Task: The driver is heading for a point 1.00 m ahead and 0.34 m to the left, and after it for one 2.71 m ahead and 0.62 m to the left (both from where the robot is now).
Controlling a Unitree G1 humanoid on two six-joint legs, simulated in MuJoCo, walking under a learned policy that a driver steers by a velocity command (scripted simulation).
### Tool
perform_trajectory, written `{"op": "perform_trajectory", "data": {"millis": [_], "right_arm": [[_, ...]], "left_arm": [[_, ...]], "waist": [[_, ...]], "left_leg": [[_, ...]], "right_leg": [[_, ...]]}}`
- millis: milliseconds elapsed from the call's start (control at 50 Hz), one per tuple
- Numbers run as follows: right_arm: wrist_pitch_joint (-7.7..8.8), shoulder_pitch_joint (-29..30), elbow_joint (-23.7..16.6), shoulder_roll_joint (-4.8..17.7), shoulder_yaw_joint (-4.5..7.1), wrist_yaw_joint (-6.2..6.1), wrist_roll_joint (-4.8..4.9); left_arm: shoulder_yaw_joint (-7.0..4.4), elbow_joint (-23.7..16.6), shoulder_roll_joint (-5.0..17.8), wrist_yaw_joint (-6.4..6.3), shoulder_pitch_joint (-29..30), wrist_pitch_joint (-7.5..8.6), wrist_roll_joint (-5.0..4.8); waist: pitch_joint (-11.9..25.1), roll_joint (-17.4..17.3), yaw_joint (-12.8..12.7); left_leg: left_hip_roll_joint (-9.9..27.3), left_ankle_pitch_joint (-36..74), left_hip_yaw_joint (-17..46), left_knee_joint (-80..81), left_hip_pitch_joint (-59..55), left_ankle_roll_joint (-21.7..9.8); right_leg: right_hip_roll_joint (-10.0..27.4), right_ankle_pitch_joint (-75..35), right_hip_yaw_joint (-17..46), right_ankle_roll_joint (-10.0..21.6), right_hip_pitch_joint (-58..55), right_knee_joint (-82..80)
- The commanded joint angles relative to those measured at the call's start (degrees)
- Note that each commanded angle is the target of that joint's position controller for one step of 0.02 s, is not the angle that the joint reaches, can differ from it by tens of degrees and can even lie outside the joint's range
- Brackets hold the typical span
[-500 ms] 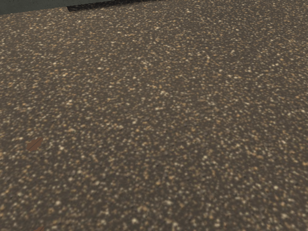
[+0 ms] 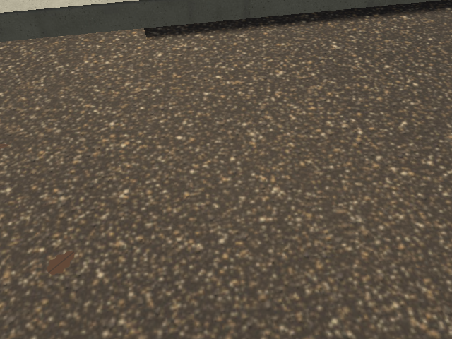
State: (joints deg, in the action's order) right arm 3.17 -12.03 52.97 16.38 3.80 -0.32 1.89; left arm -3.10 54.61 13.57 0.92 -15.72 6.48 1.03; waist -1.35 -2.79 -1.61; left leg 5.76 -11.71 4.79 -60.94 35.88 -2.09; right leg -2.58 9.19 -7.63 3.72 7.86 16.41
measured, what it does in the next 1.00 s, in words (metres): walks ahead, turning left: left foot, then right foot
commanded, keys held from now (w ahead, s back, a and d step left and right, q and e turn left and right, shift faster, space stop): w+q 0.74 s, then w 0.26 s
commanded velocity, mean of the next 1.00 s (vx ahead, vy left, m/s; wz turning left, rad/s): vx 0.50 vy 0.00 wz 0.48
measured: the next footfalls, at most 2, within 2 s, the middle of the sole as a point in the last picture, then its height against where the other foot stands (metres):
left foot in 0.32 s outside the picture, level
right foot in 0.80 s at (229, 285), level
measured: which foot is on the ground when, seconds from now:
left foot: up 0.00-0.30, down 0.32-0.80, up 0.82-1.00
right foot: down 0.00-0.32, up 0.34-0.78, down 0.80-1.00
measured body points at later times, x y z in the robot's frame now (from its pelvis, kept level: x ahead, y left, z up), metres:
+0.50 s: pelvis +0.28 +0.08 -0.01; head +0.31 +0.10 +0.44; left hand +0.35 +0.39 -0.12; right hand +0.44 -0.16 -0.12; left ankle +0.29 +0.15 -0.75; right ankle +0.32 -0.09 -0.66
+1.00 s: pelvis +0.57 +0.13 +0.00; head +0.59 +0.13 +0.45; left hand +0.49 +0.40 -0.12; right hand +0.81 -0.05 -0.12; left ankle +0.49 +0.25 -0.67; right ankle +0.63 +0.04 -0.75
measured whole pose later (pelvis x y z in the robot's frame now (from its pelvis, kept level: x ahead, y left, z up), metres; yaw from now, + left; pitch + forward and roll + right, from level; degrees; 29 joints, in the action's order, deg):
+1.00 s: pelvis +0.57 +0.13 +0.00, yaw +30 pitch +2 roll -1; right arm 3.1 -13.9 42.2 16.4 3.7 -0.3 0.8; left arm -3.4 47.7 14.7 1.3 -16.1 6.1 0.3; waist -0.9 -2.3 -1.9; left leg 2.3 -19.7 3.5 -61.9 30.6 -1.4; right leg -2.6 9.7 -1.3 2.4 13.3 21.2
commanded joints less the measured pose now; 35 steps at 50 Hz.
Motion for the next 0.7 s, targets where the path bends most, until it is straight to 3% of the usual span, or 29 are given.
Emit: {"op": "perform_trajectory", "data": {"millis": [20,100,160,200,260,280,300,320,340,360,380,400,420,440,500,540,600,640,700], "right_arm": [[-0.19,-1.02,-2.8,1.93,0.7,0.18,-0.45],[0.24,6.55,-5.68,0.52,0.0,1.51,-0.92],[0.23,11.71,-8.65,-0.03,-0.45,2.55,-0.86],[0.16,13.57,-10.58,0.21,-0.42,3.37,-0.7],[-0.16,9.97,-11.77,2.78,0.88,4.2,-0.5],[-0.29,4.29,-10.82,4.73,2.02,4.17,-0.3],[-0.36,-4.84,-8.66,7.95,3.9,3.59,-0.15],[-0.97,-12.75,-7.07,13.6,5.83,2.1,-0.26],[-0.53,-9.53,-8.9,17.49,6.04,1.94,-0.14],[-0.17,-11.57,-9.09,12.68,4.54,2.07,-0.94],[0.47,-9.53,-9.08,9.39,3.77,1.9,-1.29],[1.01,-5.28,-9.78,7.39,3.2,2.07,-1.02],[1.18,-1.58,-10.72,5.2,2.55,1.96,-0.96],[1.18,0.18,-11.68,4.64,2.18,1.72,-1.42],[1.35,-1.01,-11.89,7.15,2.75,0.78,-1.17],[1.21,-2.77,-11.67,8.62,3.18,-0.01,-0.96],[0.56,-5.03,-11.35,8.61,3.23,-0.53,-0.6],[0.3,-7.07,-10.78,8.63,3.23,-0.53,-0.51],[-0.2,-8.91,-10.22,7.87,3.05,-0.76,-0.24]], "left_arm": [[-1.66,-2.87,7.95,-1.05,2.24,0.9,0.17],[-1.81,-2.47,9.07,-1.98,0.66,0.36,-0.36],[-2.14,-1.15,9.73,-2.26,-3.02,-0.77,-0.97],[-2.46,-0.85,10.35,-2.32,-3.85,-1.79,-1.4],[-3.2,-2.1,12.68,-2.9,-1.54,-3.1,-1.75],[-3.35,-2.58,13.28,-3.13,-0.71,-3.63,-1.73],[-3.17,-3.18,13.18,-3.28,0.35,-3.89,-1.9],[-2.31,-4.69,11.12,-3.19,-0.75,-3.26,-0.69],[0.09,-7.7,3.02,-2.01,-4.77,-1.01,-0.2],[-0.81,-8.96,8.38,-0.89,1.67,1.81,-2.57],[-1.09,-10.38,9.54,-0.47,5.84,2.93,-4.25],[-1.04,-10.05,8.98,-0.85,6.06,3.19,-3.38],[-1.71,-9.44,9.78,-1.37,6.17,2.68,-1.64],[-2.03,-9.4,9.93,-1.37,5.02,1.83,-1.1],[-1.84,-10.72,7.85,-1.56,5.61,0.04,-0.2],[-1.45,-12.53,6.89,-1.72,10.19,-0.28,-0.05],[-0.74,-14.45,5.35,-1.17,16.26,0.04,-0.44],[-0.7,-15.8,5.71,-0.71,19.3,0.32,-1.11],[-1.24,-17.12,7.78,-0.02,20.71,1.0,-1.47]], "waist": [[-0.8,5.78,1.71],[-2.79,5.04,-0.69],[-4.42,4.17,-2.54],[-4.7,4.59,-2.46],[-0.44,7.63,1.4],[2.91,8.24,4.75],[7.65,6.98,9.68],[13.13,-1.54,11.71],[19.09,-13.21,4.77],[21.28,-6.03,8.96],[13.74,-3.59,8.59],[8.34,2.78,5.36],[6.09,3.49,3.31],[4.84,2.59,1.58],[3.18,2.11,0.46],[1.74,1.43,1.73],[1.15,-0.88,4.35],[1.04,-1.86,5.79],[1.3,-2.6,5.88]], "left_leg": [[1.65,8.74,2.62,5.9,4.2,0.78],[0.86,17.18,-2.51,18.15,2.51,0.62],[0.34,15.38,-4.61,22.77,5.55,-0.45],[-0.41,10.96,-6.19,24.33,6.68,-1.58],[-5.19,2.65,-11.05,24.45,-2.64,-4.54],[-7.6,0.86,-12.28,24.7,-10.21,-5.99],[-9.74,4.1,-11.58,28.76,-23.86,-8.21],[-0.54,3.96,3.81,30.38,-41.03,-11.96],[13.19,-3.7,38.9,39.4,-58.29,-24.44],[13.55,-6.04,41.78,45.02,-59.55,-23.0],[11.57,-2.44,32.22,44.57,-53.97,-20.04],[8.72,4.0,24.68,44.58,-44.28,-17.59],[6.4,9.45,19.27,45.18,-36.94,-15.94],[5.04,12.71,17.02,46.5,-31.79,-15.67],[3.45,19.02,13.12,48.67,-25.03,-15.95],[1.61,19.16,10.57,48.93,-23.01,-14.65],[-1.54,13.89,8.15,47.68,-20.91,-11.39],[-0.97,10.67,9.96,46.94,-21.33,-10.4],[1.16,8.02,14.99,42.29,-27.07,-9.68]], "right_leg": [[16.34,-12.16,7.23,7.08,-0.67,-10.41],[15.5,-12.83,0.87,5.46,-2.21,-11.35],[17.61,-15.96,-1.12,5.24,-9.32,-9.03],[19.18,-20.96,-2.08,4.74,-13.83,-6.0],[19.57,-46.27,-4.51,2.86,-15.99,4.48],[18.86,-52.72,-5.24,2.03,-14.79,12.88],[16.55,-49.76,-6.31,0.12,-9.25,25.27],[13.28,-27.0,-6.53,-2.53,5.91,43.89],[-0.74,22.67,2.25,-6.06,30.45,64.4],[1.36,22.64,13.58,-4.18,37.31,67.33],[4.28,18.19,13.18,-2.5,40.34,64.85],[7.15,13.71,12.98,-2.23,37.5,58.39],[8.91,11.59,12.63,-2.7,33.07,52.96],[9.72,10.12,12.75,-3.28,29.26,50.69],[9.34,6.42,11.1,-6.06,26.92,42.41],[8.11,-0.53,10.29,-7.4,27.52,33.8],[5.02,-12.16,9.62,-7.39,23.34,20.24],[3.55,-15.49,9.6,-7.11,21.16,15.9],[2.98,-12.32,11.63,-5.82,21.04,11.53]]}}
